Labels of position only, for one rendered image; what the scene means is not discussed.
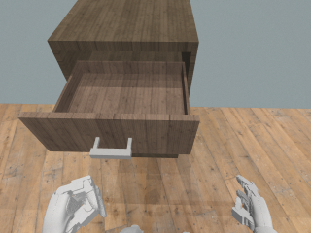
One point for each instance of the handle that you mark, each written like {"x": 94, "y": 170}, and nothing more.
{"x": 102, "y": 153}

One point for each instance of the cabinet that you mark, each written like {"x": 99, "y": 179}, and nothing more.
{"x": 127, "y": 30}

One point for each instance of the drawer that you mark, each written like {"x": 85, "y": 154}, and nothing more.
{"x": 147, "y": 101}

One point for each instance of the left robot hand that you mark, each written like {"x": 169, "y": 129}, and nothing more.
{"x": 63, "y": 205}

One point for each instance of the right robot hand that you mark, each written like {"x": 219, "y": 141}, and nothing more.
{"x": 255, "y": 212}

